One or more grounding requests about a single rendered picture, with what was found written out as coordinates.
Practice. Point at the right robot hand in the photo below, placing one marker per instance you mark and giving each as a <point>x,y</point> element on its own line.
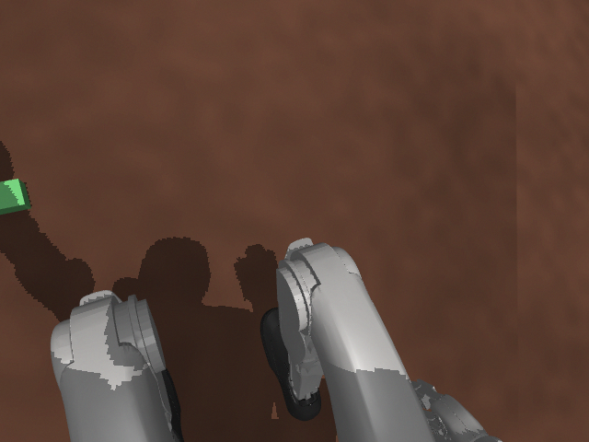
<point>449,420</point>

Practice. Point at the left robot foot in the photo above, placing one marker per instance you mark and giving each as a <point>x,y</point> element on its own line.
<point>174,406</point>

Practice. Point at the small box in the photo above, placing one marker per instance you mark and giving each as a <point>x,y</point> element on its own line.
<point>13,196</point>

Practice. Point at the right robot foot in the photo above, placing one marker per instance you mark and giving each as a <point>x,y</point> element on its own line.
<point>277,356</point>

